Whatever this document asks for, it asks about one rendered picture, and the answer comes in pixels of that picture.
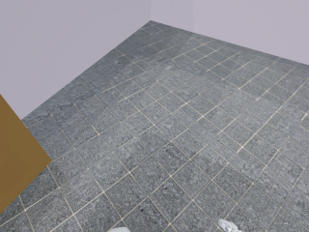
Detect robot right hand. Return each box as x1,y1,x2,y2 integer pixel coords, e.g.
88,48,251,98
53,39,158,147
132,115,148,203
218,218,242,232

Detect cabinet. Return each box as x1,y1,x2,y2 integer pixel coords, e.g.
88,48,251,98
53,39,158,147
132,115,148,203
0,94,52,214

